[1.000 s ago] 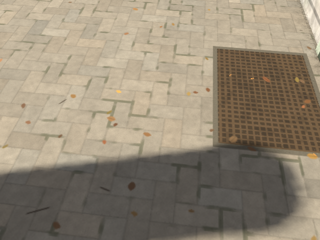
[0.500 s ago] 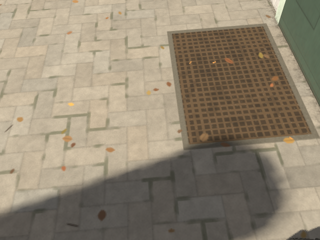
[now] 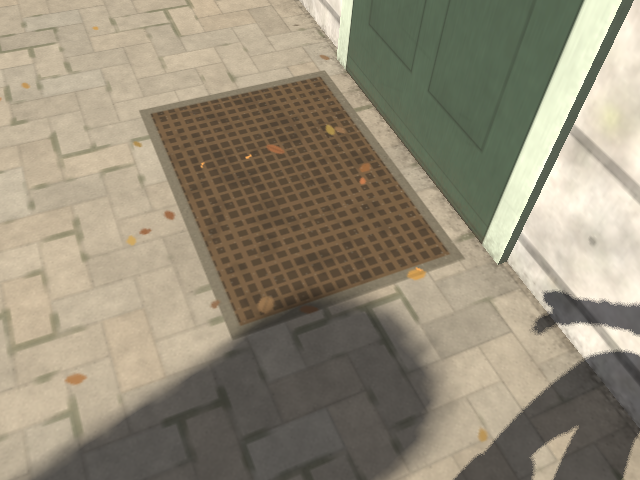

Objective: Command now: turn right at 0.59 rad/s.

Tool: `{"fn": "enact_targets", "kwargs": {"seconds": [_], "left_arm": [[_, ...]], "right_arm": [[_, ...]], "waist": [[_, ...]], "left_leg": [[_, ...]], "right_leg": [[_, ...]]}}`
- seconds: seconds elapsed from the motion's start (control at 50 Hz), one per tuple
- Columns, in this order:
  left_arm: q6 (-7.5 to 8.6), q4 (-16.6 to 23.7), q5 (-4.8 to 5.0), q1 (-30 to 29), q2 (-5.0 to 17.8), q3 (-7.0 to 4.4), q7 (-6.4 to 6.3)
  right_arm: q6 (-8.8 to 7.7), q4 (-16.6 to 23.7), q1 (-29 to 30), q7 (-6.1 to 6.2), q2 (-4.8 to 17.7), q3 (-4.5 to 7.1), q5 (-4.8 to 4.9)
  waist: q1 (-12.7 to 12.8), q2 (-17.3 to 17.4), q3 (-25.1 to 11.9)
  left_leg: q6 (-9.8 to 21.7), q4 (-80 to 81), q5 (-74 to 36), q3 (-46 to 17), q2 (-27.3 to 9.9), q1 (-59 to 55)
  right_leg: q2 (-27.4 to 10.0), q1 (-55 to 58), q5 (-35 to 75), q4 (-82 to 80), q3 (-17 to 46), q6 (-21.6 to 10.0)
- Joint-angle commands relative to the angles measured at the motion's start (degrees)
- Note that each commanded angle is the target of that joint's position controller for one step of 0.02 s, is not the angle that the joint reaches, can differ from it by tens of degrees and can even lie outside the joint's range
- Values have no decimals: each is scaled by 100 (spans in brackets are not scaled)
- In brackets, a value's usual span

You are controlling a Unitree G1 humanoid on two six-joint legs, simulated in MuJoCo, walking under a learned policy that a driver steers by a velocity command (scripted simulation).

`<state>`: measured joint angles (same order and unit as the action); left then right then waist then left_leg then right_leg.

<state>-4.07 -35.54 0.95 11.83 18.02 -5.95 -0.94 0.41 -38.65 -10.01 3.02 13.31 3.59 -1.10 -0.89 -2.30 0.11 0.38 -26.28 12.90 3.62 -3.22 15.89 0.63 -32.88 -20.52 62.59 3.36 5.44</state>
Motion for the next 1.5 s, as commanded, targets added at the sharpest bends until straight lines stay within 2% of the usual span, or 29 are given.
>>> {"fn": "enact_targets", "kwargs": {"seconds": [0.02, 0.1, 0.16, 0.18, 0.2, 0.22, 0.24, 0.28, 0.34, 0.66, 0.7, 0.74, 0.76, 0.78, 0.8, 0.82, 0.86, 0.94, 1.02, 1.16, 1.2, 1.24, 1.26, 1.28, 1.3, 1.32, 1.34, 1.42, 1.5], "left_arm": [[122, 719, -13, -589, 87, 80, 78], [88, 728, 15, -426, 248, 12, 175], [77, 495, 1, 166, 297, -89, 180], [107, 507, 4, 396, 748, -229, 115], [147, 617, -26, 536, 1308, -306, 47], [293, 551, -189, 909, 1190, -294, 102], [402, 486, -179, 798, 952, -198, 119], [476, 482, -25, 298, 541, -28, 76], [575, 398, -134, 182, 412, 54, 23], [793, -432, 7, 806, 829, -80, 60], [763, -438, 38, 669, 904, -103, 54], [741, -402, -43, 644, 697, -20, 7], [784, -146, -173, 649, 396, 101, -35], [944, 28, -235, 864, 26, 242, 24], [1079, 8, -23, 500, 551, 136, 110], [1165, 110, 71, 119, 678, 119, 160], [1204, 118, -148, -84, 572, 129, 101], [1022, -3, -229, 82, 421, 132, 73], [1027, 162, -224, -805, 157, 241, 82], [1176, 378, -88, -1790, 268, 209, 272], [1218, 327, -66, -1543, 396, 136, 272], [1268, 93, -128, -336, 715, -38, 203], [1234, 27, -194, 712, 1084, -130, 130], [1164, -199, -186, 971, 1209, -156, 173], [1119, -55, -70, 812, 631, -42, 166], [1070, -5, -68, 529, 360, 31, 120], [1031, -20, -118, 268, 335, 65, 116], [1079, -256, -134, 7, 192, 105, 129], [1105, -520, -122, 43, 514, 3, 122]], "right_arm": [[-4, 312, -10, 17, 1190, 331, 28], [-18, 229, 24, -52, 1334, 384, 143], [-31, 50, -67, -75, 1141, 344, 258], [-49, 66, -192, -111, 863, 275, 101], [-79, 402, 4, -162, 485, 110, -200], [-168, 528, 499, -137, 798, 209, -30], [-198, 528, 688, -161, 1020, 278, 155], [-200, 339, 576, -177, 1050, 334, 121], [-330, 141, 205, -252, 899, 308, 76], [-492, 481, 867, -583, 654, 11, 243], [-497, 488, 599, -615, 723, 31, 223], [-485, 179, -642, -551, 1146, 270, 224], [-468, 131, -1521, -475, 1722, 429, 220], [-501, 93, -1826, -519, 2024, 436, 251], [-507, 180, -1722, -505, 1540, 314, 257], [-504, 264, -1415, -482, 1374, 258, 205], [-455, 427, -852, -453, 1180, 180, 134], [-482, 407, -599, -362, 1088, 129, 136], [-441, 154, -930, -240, 1184, 170, 226], [-284, -124, -1438, -146, 1187, 211, 305], [-230, -107, -1318, -122, 1217, 245, 284], [-226, 54, -1008, -171, 1034, 182, 241], [-253, 221, -983, -190, 746, 69, 110], [-292, 249, -1985, -207, 419, -39, 278], [-287, 96, -1876, -190, 1023, 61, 351], [-263, 209, -1180, -202, 1293, 147, 321], [-251, 305, -823, -197, 1224, 151, 254], [-170, 437, -722, -293, 769, 122, 285], [-138, 593, -300, -321, 646, 61, 215]], "waist": [[-218, 1373, -529], [-169, 1492, -553], [137, 1141, -632], [118, 71, -738], [37, -1725, -712], [628, -1359, -1196], [556, -878, -838], [296, -558, -311], [85, -672, -188], [570, -326, 439], [361, -292, 277], [-227, 14, -519], [-511, 977, -1228], [-341, 2194, -1752], [-554, 1495, -1532], [-515, 1138, -957], [-182, 348, -451], [160, 576, -220], [-89, 594, -17], [-366, 776, 59], [-188, 961, -7], [471, 926, -832], [853, 289, -1794], [352, -1765, -2464], [485, -1045, -1929], [623, -470, -1105], [512, -15, -581], [135, -337, -1], [143, -165, 141]], "left_leg": [[1182, 624, -2082, -781, -1344, -1054], [1118, 461, -2059, -675, -1541, -915], [529, -401, -1553, -180, -1277, -415], [-9, -1640, -299, 372, -835, 725], [-472, -3326, 2621, 484, -56, 2621], [-419, -4133, 2536, -487, 109, 3014], [-279, -4336, 1947, -645, -43, 3257], [-168, -4008, 882, -664, -212, 3285], [-221, -3660, -167, -507, -120, 2789], [220, -920, -251, -353, -82, 2334], [429, -701, -208, -68, 121, 1631], [698, -550, -278, 60, 530, -387], [1272, -282, 56, -1909, -636, -2092], [2116, 840, 1140, -4810, -1575, -3363], [1926, 1089, 1654, -4743, -1583, -3392], [1755, 1027, 1217, -4024, -1429, -2825], [1553, 1086, 67, -3094, -1019, -1563], [1583, 1379, -1260, -2335, -621, -641], [1308, 1277, -1878, -1836, -253, -414], [1098, 699, -1494, -2575, -436, -1090], [1013, 382, -1942, -2794, -504, -1262], [730, -936, -2826, -2520, -61, -822], [505, -2581, -1512, -2049, 351, 107], [172, -4267, 2163, -1611, 1034, 2151], [98, -4909, 1910, -1662, 511, 2706], [41, -4985, 1322, -1439, 318, 2829], [1, -4859, 910, -1251, 121, 2678], [-20, -4299, 542, -1025, -269, 2261], [-145, -3467, -134, -953, -408, 2595]], "right_leg": [[-185, -105, -274, -883, -360, -9], [-136, 698, -180, -2032, -660, -309], [155, 2064, 1141, -3876, -777, -779], [-614, 3167, 2707, -4059, 393, -1091], [-1973, 3851, 4198, -3826, 2280, -1985], [-2297, 3571, 2205, -4327, 2922, -2682], [-1973, 3414, 292, -4621, 2650, -2419], [-1544, 2826, -1189, -4911, 2220, -1910], [-1189, 2424, -704, -5218, 1708, -1772], [-1705, 3117, 629, -5115, 505, -1618], [-1632, 2998, 1329, -4683, 241, -1458], [-1093, 2425, 3291, -2863, -500, -1073], [-611, 900, 2370, -702, -976, -615], [376, -929, -1076, 832, -282, -331], [-1, -1595, -861, 1390, 326, -430], [-247, -1806, -361, 1338, 232, -564], [-602, -1279, 369, 557, 181, -613], [-579, -765, 853, -193, 40, -364], [-308, -554, 2112, -1858, -48, -185], [66, 45, 2365, -3475, 96, -386], [97, 494, 1863, -3606, 85, -549], [-173, 2528, 1993, -3780, 122, -977], [-1226, 4288, 1774, -3529, 1172, -1369], [-2474, 5988, 756, -3932, 3795, -2260], [-2424, 5537, -217, -4223, 3919, -2050], [-2167, 4710, -68, -4356, 2944, -1797], [-1940, 3892, 628, -4510, 2304, -1681], [-1485, 2580, 1542, -5128, 951, -1666], [-1569, 2594, 2305, -5360, 193, -1749]]}}
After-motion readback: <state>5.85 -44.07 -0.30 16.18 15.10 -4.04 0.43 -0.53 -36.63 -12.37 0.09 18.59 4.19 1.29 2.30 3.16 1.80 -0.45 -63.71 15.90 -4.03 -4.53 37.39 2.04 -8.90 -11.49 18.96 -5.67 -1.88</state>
